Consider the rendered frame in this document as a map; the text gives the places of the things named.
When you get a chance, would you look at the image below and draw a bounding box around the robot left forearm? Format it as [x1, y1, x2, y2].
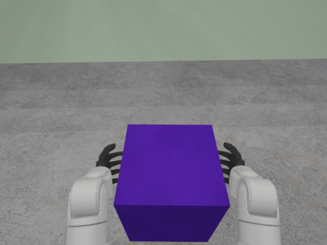
[66, 166, 113, 245]

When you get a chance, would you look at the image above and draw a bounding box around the robot left hand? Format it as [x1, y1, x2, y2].
[96, 143, 123, 184]

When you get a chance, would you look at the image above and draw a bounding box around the robot right forearm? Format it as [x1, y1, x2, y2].
[229, 165, 281, 245]

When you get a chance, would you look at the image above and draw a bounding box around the carton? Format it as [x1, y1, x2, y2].
[113, 125, 230, 242]

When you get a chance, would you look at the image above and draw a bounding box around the robot right hand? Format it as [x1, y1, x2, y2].
[218, 142, 245, 184]

